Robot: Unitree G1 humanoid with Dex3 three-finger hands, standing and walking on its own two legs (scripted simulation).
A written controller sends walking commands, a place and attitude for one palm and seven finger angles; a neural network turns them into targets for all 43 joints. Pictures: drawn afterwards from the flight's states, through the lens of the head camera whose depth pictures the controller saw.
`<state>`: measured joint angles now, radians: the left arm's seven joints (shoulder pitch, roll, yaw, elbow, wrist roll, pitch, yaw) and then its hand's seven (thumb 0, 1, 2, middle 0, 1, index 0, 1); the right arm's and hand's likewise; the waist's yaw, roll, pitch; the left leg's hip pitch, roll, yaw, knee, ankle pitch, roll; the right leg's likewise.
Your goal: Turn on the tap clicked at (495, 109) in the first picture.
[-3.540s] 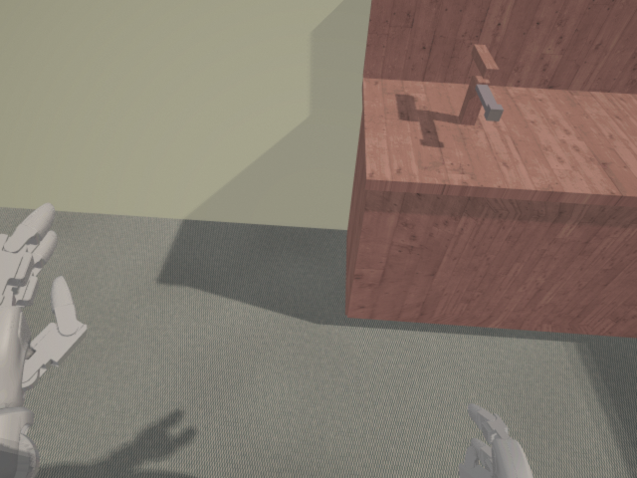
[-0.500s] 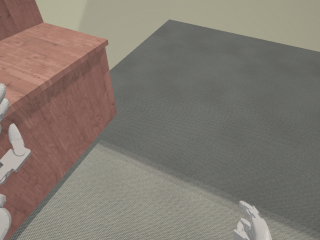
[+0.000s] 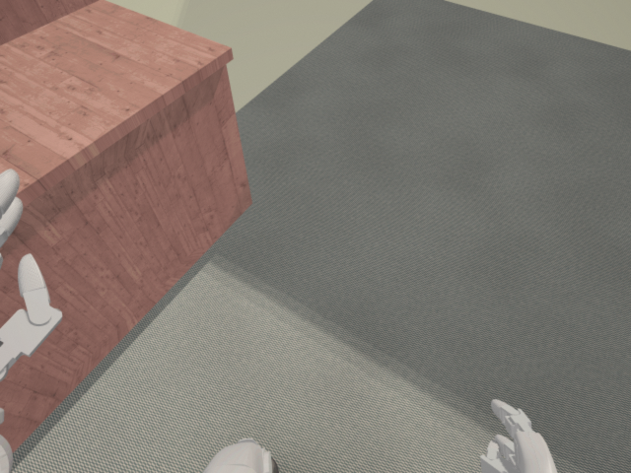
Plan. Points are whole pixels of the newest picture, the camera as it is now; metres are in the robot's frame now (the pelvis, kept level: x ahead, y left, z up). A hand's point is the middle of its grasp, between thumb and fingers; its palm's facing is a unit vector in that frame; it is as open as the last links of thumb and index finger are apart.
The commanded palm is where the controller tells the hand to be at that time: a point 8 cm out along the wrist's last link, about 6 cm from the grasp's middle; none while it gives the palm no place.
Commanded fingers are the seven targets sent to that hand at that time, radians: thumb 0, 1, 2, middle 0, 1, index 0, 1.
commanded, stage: turn to face it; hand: left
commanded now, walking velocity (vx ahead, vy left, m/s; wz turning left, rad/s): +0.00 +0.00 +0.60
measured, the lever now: out of the picture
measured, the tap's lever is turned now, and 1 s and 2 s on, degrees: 0 0 0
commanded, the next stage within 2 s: take the last steps up to it in 0.96 s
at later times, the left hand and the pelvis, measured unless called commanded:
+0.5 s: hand (25, 390) +0.16 +0.22 +0.18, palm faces +0.63 -0.65 -0.42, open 7.4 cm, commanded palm +0.10 +0.25 +0.18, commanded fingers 0.00 0.90 0.90 -0.20 -0.30 -0.20 -0.30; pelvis +0.02 -0.06 +0.00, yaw +16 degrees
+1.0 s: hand out of the picture +0.03 +0.21 +0.19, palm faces +0.77 -0.50 -0.41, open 7.4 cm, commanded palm -0.04 +0.22 +0.18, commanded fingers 0.00 0.90 0.90 -0.20 -0.30 -0.20 -0.30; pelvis -0.02 -0.10 +0.00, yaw +32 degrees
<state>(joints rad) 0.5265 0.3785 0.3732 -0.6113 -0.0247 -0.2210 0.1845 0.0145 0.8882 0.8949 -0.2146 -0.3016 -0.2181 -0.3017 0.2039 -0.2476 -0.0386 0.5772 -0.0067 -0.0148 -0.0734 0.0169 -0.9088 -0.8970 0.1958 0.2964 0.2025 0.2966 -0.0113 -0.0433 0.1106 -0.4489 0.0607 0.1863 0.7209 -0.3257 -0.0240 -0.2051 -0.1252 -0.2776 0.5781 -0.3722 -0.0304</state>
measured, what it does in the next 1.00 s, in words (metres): steps to the right, turning left: left foot, then right foot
